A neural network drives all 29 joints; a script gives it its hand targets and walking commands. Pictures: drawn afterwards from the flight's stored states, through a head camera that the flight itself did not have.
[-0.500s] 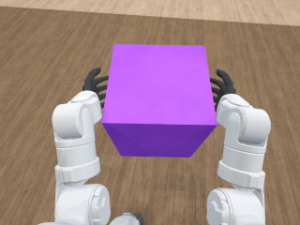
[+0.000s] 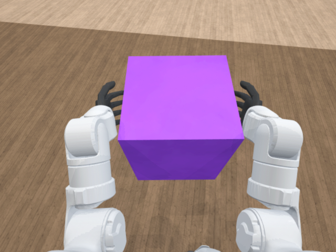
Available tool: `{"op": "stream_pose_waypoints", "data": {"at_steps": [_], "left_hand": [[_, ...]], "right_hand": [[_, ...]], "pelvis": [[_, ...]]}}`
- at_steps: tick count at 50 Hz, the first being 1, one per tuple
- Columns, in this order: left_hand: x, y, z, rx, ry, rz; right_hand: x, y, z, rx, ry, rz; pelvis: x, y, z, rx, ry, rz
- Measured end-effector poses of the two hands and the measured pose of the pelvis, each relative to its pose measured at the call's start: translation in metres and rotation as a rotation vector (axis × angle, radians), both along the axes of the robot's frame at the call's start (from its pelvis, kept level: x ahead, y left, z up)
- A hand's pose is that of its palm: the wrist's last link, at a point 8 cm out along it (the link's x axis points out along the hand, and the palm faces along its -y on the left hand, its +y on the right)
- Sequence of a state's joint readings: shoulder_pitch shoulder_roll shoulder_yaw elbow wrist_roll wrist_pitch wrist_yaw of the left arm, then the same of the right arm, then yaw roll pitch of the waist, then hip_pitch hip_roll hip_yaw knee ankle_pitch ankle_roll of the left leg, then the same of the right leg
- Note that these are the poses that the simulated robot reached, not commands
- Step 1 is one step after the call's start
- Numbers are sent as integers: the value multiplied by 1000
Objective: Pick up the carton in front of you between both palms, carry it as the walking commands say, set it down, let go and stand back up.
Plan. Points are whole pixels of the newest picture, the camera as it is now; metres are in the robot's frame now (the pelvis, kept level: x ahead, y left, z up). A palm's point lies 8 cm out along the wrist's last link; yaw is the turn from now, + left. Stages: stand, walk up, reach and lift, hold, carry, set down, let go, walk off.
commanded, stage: carry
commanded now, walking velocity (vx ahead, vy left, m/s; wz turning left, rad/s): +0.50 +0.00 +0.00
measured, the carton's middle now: (176, 125) +0.39 +0.00 +0.09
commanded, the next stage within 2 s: none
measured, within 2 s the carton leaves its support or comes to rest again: neither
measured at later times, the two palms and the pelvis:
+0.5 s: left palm (125, 37) +0.66 +0.16 +0.17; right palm (226, 43) +0.63 -0.14 +0.17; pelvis +0.29 +0.04 +0.03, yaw -2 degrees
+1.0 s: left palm out of the picture +0.92 +0.16 +0.20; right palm out of the picture +0.94 -0.14 +0.20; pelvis +0.58 -0.01 +0.06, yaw +0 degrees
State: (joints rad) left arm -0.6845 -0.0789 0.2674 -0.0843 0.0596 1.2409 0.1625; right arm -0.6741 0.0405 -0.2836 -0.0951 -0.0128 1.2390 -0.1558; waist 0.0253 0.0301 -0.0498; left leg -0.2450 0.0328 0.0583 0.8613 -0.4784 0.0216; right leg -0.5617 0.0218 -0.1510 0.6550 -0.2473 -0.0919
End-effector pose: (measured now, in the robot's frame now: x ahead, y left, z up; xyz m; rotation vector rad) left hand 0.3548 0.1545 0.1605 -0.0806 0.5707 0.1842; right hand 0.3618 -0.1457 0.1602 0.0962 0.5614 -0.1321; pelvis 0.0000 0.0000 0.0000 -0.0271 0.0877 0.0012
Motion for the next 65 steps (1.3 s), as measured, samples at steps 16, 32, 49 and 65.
{"op": "stream_pose_waypoints", "data": {"at_steps": [16, 32, 49, 65], "left_hand": [[187, 14, 33, -11, -30, 5], [381, 4, 29, -64, 12, -88], [556, 9, 33, 0, 83, 51], [775, 14, 56, -16, 11, -80]], "right_hand": [[184, 14, 29, 10, -31, -10], [349, 5, 36, -11, 13, -120], [572, 10, 32, 26, 85, 29], [751, 14, 61, -38, 13, -73]], "pelvis": [[184, 12, 28, 35, 20, -18], [364, 38, 47, 15, 12, -30], [568, -6, 57, 30, 2, -5], [766, 34, 55, 42, -6, -32]]}}
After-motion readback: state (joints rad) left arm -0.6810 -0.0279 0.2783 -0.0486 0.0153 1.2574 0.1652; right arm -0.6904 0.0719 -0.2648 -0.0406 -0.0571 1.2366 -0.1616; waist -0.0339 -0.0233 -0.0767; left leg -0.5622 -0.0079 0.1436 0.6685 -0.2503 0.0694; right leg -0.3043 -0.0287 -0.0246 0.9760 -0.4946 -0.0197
